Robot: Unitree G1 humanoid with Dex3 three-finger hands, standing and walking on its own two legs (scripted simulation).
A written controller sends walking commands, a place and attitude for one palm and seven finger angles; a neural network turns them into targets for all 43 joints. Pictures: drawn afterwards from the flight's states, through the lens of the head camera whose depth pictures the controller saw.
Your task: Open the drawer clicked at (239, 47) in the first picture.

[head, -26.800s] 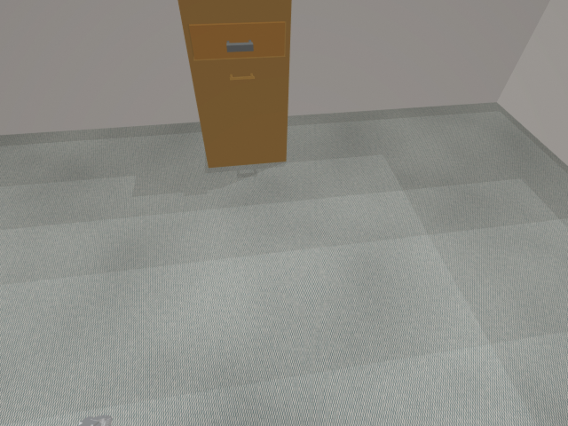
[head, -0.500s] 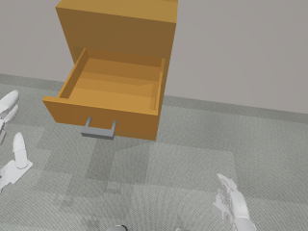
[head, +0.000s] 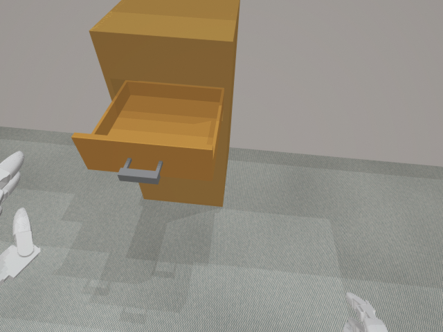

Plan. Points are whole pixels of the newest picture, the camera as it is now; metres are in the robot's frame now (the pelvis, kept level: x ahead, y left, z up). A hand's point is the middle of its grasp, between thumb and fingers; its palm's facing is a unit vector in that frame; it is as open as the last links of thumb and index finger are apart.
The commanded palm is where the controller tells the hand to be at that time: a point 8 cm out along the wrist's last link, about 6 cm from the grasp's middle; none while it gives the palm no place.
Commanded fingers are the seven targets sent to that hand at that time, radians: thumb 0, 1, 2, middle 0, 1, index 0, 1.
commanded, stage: stop stepping back and stand still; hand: left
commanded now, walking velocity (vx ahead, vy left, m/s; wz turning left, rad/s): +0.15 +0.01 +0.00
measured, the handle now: (141, 169) +0.54 +0.24 -0.10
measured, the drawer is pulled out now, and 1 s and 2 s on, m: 0.30 0.30 0.30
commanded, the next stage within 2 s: let the arm hang, fingers relaxed in 0.24 s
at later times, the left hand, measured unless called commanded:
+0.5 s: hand (93, 300) +0.19 +0.24 -0.06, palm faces +0.10 -0.92 -0.38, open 7.4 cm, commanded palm none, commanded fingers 0.00 0.90 0.90 -0.20 -0.30 -0.20 -0.30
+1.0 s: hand out of the picture -0.06 +0.19 -0.16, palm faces +0.04 -0.98 -0.22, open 7.3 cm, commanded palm none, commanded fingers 0.00 0.90 0.90 -0.20 -0.30 -0.20 -0.30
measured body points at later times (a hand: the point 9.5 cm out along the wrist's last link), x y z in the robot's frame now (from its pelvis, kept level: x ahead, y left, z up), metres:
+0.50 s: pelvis +0.00 +0.01 -0.01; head +0.00 +0.00 +0.44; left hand +0.18 +0.29 -0.04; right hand +0.14 -0.23 -0.13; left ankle +0.00 +0.12 -0.74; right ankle +0.03 -0.10 -0.74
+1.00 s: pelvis +0.00 +0.01 +0.01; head +0.02 +0.00 +0.46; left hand -0.06 +0.24 -0.15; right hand -0.06 -0.19 -0.16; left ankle +0.00 +0.12 -0.74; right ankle +0.03 -0.10 -0.74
